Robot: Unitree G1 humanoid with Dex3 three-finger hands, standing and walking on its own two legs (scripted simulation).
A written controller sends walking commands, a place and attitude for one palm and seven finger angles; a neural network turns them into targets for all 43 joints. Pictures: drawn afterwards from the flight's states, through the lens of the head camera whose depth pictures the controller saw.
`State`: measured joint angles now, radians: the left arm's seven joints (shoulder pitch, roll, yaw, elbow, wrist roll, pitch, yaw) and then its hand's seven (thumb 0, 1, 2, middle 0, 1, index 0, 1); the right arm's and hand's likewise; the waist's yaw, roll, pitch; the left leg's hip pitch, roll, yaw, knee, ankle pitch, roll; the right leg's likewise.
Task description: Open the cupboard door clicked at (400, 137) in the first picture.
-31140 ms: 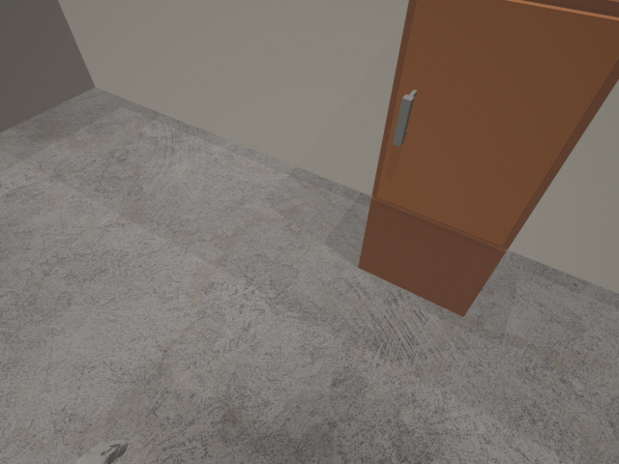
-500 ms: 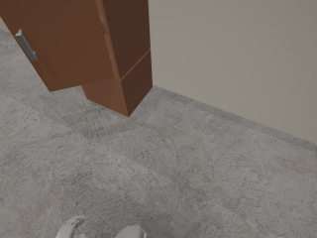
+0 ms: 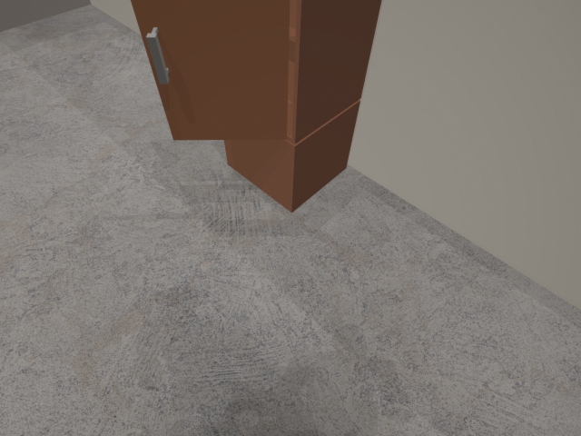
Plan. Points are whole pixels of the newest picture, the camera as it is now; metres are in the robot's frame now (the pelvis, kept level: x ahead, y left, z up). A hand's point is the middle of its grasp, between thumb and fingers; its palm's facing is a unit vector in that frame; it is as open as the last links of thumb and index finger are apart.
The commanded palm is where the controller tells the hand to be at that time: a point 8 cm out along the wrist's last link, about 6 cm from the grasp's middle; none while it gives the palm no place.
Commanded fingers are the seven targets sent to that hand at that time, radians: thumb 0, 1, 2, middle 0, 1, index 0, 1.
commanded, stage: take the last steps up to it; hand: left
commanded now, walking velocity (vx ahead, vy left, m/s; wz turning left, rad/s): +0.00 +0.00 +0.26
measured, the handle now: (159, 55) +0.99 +0.42 -0.03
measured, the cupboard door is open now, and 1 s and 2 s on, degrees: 46 46 46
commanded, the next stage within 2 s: come to a stop and stand still in 1.52 s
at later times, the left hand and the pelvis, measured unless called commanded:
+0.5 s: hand out of the picture +0.05 +0.24 -0.17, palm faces +0.16 -0.97 -0.17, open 7.4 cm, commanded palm none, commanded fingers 0.00 0.90 0.90 -0.20 -0.30 -0.20 -0.30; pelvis +0.05 +0.04 +0.01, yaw +7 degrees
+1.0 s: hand (163, 363) +0.24 +0.23 -0.16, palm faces +0.22 -0.96 -0.20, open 7.1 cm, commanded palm none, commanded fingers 0.00 0.90 0.90 -0.20 -0.30 -0.20 -0.30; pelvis +0.20 +0.03 +0.01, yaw +9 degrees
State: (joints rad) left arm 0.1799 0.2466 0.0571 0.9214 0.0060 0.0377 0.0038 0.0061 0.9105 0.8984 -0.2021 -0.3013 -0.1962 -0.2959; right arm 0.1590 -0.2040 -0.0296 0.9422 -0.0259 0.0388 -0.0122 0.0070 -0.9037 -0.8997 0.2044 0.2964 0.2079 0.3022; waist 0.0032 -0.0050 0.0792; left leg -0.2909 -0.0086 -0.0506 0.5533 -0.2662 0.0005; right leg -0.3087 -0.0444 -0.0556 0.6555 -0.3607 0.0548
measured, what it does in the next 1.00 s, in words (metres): walks ahead: right foot, then left foot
